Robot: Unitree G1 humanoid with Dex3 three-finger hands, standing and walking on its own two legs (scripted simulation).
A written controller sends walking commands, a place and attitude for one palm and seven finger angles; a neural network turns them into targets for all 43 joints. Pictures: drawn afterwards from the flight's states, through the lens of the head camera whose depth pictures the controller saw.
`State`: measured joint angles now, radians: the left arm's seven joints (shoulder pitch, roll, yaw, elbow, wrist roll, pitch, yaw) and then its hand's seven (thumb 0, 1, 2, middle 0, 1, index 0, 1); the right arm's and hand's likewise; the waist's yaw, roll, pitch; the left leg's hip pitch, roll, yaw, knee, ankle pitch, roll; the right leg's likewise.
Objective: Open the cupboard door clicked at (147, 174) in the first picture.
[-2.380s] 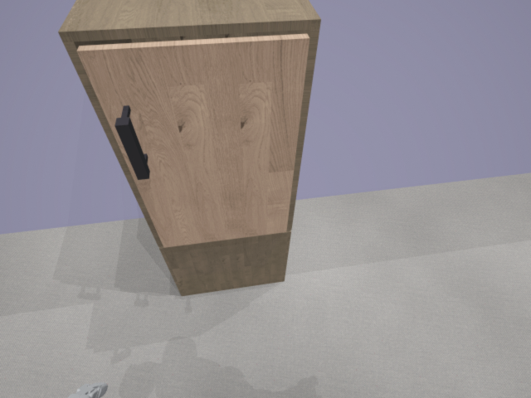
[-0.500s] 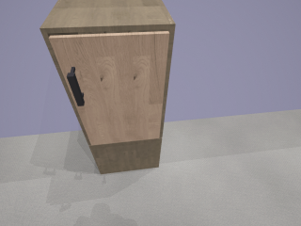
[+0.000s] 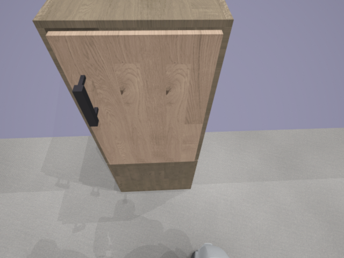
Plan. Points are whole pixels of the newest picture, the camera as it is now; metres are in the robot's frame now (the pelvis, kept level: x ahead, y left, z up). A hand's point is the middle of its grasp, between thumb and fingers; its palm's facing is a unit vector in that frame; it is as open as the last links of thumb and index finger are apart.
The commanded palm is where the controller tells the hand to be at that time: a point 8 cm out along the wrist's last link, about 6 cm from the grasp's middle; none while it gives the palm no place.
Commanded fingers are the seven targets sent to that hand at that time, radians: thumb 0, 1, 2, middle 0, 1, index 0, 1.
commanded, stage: come to a stop and stand still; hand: left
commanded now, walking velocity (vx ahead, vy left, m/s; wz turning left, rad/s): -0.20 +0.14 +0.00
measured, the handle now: (88, 101) +0.48 +0.24 +0.06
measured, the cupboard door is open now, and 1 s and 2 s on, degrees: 0 0 0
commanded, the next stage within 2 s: look again from close up in 1.26 s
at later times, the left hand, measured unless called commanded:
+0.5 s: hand out of the picture +0.03 +0.23 -0.18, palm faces +0.12 -0.97 -0.22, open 7.4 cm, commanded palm none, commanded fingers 0.00 0.90 0.90 -0.20 -0.30 -0.20 -0.30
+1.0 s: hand out of the picture -0.02 +0.16 -0.17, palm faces +0.03 -0.98 -0.20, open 7.3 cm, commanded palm none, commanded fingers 0.00 0.90 0.90 -0.20 -0.30 -0.20 -0.30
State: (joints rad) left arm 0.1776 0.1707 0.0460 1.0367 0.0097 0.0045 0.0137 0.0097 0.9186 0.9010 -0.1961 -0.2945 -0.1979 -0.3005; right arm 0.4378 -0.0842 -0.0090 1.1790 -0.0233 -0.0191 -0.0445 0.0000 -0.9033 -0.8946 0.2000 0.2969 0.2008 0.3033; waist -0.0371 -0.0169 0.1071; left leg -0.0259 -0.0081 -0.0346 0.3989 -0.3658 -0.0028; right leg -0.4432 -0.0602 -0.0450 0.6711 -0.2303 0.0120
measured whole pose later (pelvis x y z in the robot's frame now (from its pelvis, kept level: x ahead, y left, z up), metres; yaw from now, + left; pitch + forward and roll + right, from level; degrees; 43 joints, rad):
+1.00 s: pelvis -0.02 -0.02 +0.01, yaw +0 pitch -2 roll +0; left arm 0.26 0.14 0.00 1.15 0.01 0.00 0.04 0.02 0.94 0.90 -0.20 -0.29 -0.20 -0.30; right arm 0.28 -0.13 -0.01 1.19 -0.01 0.01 -0.04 0.00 -0.91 -0.90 0.19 0.30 0.20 0.30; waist -0.02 0.01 0.04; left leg -0.15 0.06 0.04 0.39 -0.20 -0.05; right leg -0.13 0.03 -0.04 0.41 -0.25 -0.05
